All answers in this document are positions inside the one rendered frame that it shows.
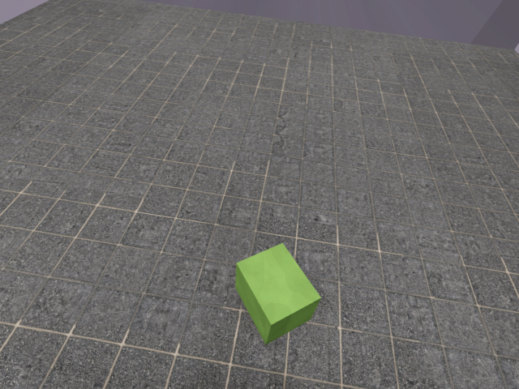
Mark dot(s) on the carton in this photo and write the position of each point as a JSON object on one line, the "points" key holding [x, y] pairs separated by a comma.
{"points": [[277, 294]]}

